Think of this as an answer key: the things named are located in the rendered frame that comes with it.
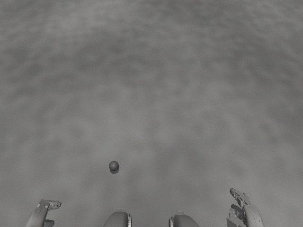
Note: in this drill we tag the ball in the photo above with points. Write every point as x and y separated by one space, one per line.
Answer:
113 165

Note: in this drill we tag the right robot hand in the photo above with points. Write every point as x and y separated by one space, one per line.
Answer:
248 216

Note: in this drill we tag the left robot hand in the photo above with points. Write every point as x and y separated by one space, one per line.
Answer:
37 217

